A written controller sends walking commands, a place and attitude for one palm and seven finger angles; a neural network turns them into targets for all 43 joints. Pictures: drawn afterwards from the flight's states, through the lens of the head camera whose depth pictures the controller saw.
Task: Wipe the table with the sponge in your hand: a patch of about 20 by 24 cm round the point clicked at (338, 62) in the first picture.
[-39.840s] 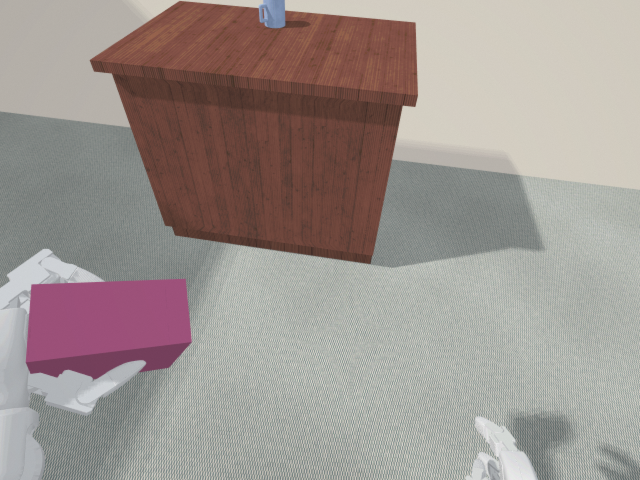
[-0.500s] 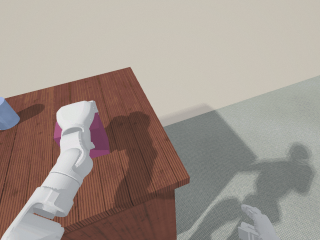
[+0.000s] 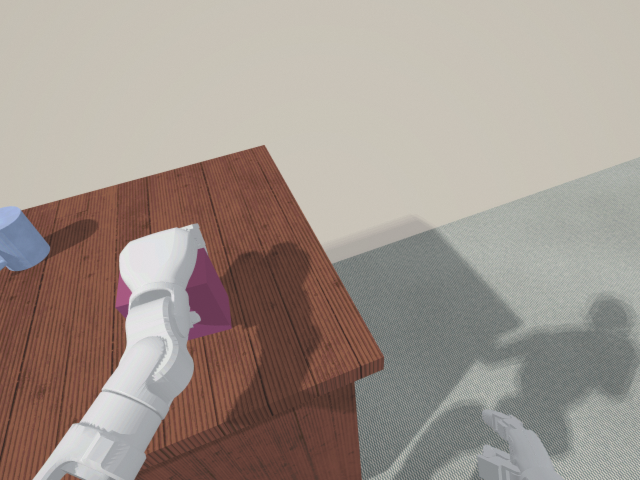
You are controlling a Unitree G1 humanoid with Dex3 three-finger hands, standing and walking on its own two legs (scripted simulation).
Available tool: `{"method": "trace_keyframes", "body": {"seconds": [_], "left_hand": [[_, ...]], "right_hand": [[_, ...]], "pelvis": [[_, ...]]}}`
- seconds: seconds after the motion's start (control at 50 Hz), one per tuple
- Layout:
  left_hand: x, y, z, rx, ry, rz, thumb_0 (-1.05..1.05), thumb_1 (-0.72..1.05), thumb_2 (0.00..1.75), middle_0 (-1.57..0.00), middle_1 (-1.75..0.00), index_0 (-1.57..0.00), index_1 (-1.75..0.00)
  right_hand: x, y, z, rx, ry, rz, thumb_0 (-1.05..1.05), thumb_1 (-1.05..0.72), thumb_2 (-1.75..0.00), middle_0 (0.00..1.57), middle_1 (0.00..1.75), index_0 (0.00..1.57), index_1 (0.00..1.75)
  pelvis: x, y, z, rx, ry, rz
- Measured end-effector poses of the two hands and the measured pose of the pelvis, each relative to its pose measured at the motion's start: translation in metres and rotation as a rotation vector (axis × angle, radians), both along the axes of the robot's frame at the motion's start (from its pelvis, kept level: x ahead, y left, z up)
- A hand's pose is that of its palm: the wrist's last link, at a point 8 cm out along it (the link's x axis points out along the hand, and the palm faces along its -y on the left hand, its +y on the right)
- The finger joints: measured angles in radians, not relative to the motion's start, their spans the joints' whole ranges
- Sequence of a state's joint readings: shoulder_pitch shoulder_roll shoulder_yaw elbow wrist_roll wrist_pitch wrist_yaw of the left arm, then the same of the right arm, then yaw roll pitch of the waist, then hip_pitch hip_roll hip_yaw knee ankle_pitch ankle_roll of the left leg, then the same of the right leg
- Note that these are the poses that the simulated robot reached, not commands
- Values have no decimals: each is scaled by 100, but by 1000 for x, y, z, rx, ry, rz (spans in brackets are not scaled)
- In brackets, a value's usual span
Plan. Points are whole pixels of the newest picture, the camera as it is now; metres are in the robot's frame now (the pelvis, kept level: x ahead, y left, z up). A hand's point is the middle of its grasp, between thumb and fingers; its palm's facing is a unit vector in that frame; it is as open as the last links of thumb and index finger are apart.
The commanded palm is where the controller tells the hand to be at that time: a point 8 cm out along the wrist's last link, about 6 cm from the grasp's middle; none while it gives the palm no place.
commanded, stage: wipe back along the middle lane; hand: left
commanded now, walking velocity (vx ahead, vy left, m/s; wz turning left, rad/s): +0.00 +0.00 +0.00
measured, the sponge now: (184, 308) +0.33 +0.23 +0.05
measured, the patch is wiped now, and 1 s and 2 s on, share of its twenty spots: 0.70 0.85 0.95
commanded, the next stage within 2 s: slide across to the third lane in 0.56 s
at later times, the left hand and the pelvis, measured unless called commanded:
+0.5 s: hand (186, 308) +0.29 +0.19 +0.11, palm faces +0.14 -0.12 -0.98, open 9.9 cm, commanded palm +0.24 +0.18 +0.13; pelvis -0.01 +0.00 +0.00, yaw +0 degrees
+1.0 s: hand (200, 317) +0.28 +0.17 +0.11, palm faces +0.11 -0.11 -0.99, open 9.8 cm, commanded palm +0.24 +0.16 +0.16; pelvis -0.02 -0.02 +0.00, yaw +0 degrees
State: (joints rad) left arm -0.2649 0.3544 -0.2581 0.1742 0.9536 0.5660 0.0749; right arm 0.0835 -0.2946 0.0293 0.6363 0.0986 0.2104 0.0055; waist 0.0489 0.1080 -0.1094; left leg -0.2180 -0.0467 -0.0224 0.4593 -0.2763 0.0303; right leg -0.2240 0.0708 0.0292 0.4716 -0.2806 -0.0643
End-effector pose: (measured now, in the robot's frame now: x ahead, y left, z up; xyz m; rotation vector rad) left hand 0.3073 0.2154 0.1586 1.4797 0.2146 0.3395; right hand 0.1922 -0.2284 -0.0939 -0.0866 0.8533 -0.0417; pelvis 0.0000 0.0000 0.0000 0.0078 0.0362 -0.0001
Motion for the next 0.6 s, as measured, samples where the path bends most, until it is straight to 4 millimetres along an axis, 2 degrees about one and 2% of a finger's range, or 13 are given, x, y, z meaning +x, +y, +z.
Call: {"method": "trace_keyframes", "body": {"seconds": [0.18,0.3,0.44,0.6], "left_hand": [[-19,-9,0,-22,-26,5,0,-48,108,-71,-143,-72,-143],[-29,-14,0,-36,-38,-4,0,-48,108,-70,-144,-73,-142],[-40,-19,-1,-52,-49,-16,1,-48,107,-70,-144,-73,-142],[-53,-27,0,-66,-62,-38,0,-48,107,-69,-145,-73,-141]], "right_hand": [[32,19,18,34,-96,54,1,-91,-90,20,30,20,30],[44,30,28,55,-142,89,1,-91,-90,20,30,20,30],[42,32,29,59,-141,103,1,-91,-90,20,30,20,30],[27,22,19,61,-106,84,1,-91,-90,20,30,20,30]], "pelvis": [[-2,1,-1,4,-16,0],[-3,0,-2,5,-26,2],[-6,-2,-2,6,-35,0],[-9,-5,-3,8,-41,-7]]}}
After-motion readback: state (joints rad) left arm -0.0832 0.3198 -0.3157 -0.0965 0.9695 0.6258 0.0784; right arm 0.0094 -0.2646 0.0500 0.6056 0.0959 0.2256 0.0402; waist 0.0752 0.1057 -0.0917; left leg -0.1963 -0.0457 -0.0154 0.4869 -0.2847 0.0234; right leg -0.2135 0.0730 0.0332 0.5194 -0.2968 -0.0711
